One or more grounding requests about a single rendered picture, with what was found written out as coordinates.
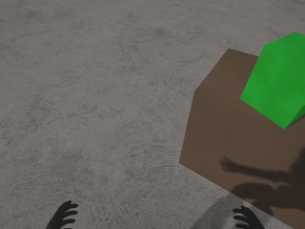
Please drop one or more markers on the robot right hand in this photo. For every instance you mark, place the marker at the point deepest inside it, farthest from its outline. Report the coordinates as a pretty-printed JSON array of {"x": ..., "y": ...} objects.
[{"x": 251, "y": 218}]

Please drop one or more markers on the carton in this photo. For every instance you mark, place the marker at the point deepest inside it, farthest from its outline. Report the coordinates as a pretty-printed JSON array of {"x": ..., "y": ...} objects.
[{"x": 276, "y": 86}]

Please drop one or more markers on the pedestal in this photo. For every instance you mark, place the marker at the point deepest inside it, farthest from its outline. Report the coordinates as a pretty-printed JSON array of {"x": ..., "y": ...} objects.
[{"x": 236, "y": 147}]

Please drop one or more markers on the robot left hand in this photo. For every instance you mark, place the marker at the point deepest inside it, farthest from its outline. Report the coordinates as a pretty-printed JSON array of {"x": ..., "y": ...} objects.
[{"x": 57, "y": 221}]

